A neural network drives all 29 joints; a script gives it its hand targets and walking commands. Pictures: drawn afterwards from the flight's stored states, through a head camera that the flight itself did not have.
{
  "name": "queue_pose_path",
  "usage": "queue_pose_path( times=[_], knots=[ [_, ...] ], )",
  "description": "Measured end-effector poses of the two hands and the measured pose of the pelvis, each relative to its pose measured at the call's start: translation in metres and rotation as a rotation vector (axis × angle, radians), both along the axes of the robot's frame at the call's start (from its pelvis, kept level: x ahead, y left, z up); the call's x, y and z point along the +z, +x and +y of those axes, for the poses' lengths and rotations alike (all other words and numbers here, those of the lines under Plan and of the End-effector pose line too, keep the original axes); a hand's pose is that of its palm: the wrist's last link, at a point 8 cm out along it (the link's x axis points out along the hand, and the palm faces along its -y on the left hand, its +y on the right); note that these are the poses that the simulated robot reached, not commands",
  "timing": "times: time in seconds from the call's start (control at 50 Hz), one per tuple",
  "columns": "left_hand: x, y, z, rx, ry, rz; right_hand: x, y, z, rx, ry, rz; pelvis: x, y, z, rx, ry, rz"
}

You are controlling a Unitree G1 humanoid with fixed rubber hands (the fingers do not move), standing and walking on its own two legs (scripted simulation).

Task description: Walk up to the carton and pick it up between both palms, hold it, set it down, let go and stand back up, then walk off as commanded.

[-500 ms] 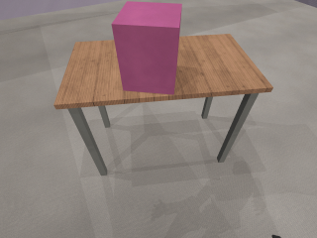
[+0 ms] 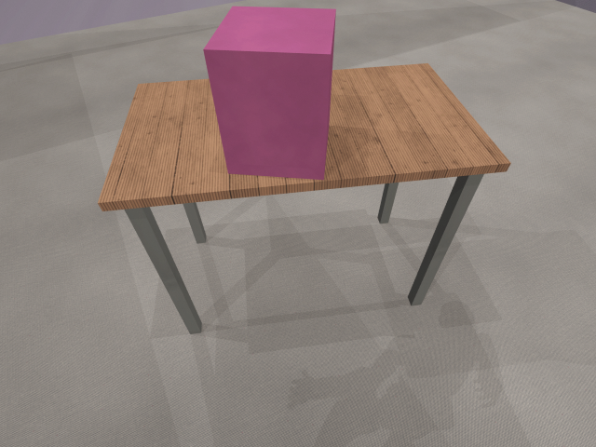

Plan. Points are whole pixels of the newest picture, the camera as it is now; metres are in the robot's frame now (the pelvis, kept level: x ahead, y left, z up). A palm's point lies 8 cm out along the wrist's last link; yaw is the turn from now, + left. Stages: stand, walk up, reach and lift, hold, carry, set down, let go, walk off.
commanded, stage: stand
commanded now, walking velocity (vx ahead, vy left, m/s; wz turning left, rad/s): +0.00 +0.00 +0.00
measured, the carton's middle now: (279, 95) +0.78 +0.04 +0.07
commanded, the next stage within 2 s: none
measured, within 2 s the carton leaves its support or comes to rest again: neither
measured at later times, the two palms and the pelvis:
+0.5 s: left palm out of the picture +0.06 +0.30 -0.11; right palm out of the picture +0.06 -0.31 -0.12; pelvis -0.01 +0.00 +0.00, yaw +0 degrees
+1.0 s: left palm out of the picture +0.05 +0.30 -0.11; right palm out of the picture +0.06 -0.31 -0.11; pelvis -0.01 -0.01 +0.00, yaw +1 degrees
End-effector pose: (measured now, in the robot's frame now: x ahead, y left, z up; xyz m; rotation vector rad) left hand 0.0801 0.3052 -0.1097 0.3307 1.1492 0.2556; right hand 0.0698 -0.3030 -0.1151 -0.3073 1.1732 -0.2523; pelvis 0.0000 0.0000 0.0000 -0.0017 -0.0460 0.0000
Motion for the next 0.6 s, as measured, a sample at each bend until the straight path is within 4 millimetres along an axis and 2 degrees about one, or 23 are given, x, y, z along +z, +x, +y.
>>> queue_pose_path(
  times=[0.42,0.6],
  knots=[
    [-0.003,-0.015,0.000,0.007,0.002,0.024,0.000,-0.014,-0.003,-0.006,-0.005,0.020,0.000,-0.005,-0.002,0.002,0.001,-0.007],
    [-0.002,-0.018,-0.001,0.008,-0.002,0.016,0.002,-0.009,-0.004,0.007,-0.004,0.002,0.000,-0.007,-0.003,0.003,0.001,-0.011]
  ],
)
